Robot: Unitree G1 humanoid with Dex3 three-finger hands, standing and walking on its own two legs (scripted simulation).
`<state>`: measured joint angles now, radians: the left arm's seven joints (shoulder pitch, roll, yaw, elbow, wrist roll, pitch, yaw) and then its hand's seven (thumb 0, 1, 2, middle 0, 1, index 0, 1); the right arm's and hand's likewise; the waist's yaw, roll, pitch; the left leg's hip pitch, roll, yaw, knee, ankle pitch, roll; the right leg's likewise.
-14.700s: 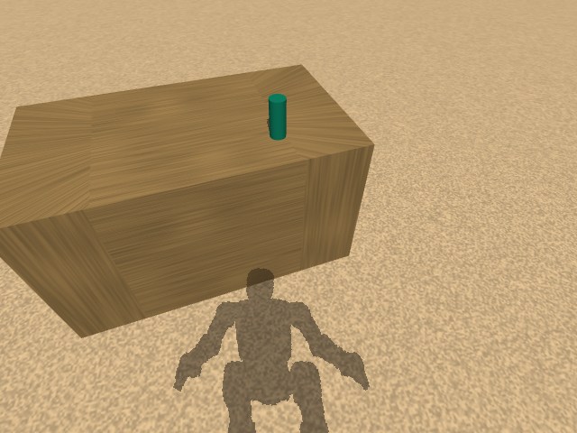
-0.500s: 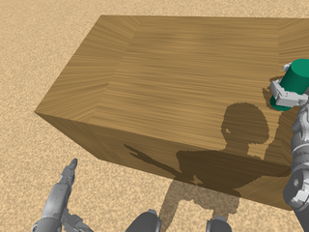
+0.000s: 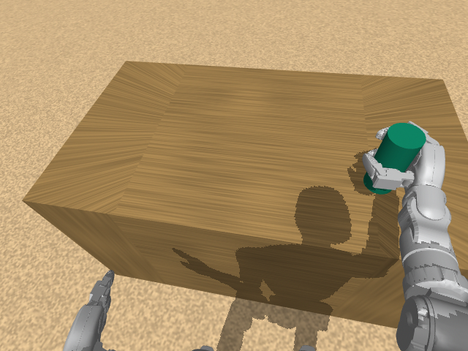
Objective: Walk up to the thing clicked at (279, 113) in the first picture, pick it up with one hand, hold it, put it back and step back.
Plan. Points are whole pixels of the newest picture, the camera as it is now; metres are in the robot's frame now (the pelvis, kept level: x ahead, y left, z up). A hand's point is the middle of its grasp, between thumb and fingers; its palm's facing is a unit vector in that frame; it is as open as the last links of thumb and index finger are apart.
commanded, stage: lift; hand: right
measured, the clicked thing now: (390, 161) +0.46 -0.21 +0.07
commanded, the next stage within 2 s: hold in 1.04 s
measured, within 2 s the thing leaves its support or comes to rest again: neither
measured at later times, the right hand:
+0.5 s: hand (390, 175) +0.38 -0.17 +0.13, palm faces +0.20 +0.98 -0.01, open 7.5 cm
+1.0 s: hand (392, 175) +0.36 -0.16 +0.16, palm faces +0.19 +0.98 +0.00, open 7.4 cm
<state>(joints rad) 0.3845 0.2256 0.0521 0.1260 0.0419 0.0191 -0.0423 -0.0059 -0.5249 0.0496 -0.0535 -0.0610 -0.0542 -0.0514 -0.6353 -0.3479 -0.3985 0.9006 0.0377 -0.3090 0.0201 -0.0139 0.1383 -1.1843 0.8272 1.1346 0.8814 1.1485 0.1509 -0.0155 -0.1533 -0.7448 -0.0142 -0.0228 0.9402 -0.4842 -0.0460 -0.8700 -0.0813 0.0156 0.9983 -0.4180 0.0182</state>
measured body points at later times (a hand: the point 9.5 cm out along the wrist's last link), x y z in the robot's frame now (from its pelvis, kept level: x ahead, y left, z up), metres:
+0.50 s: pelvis -0.01 +0.01 +0.03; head +0.02 +0.02 +0.48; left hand +0.15 +0.28 -0.02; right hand +0.36 -0.22 +0.13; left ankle -0.02 +0.15 -0.68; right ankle +0.03 -0.13 -0.68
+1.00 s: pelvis +0.00 +0.02 +0.04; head +0.01 +0.03 +0.49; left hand +0.17 +0.28 -0.02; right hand +0.34 -0.21 +0.16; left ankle -0.02 +0.15 -0.68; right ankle +0.03 -0.13 -0.68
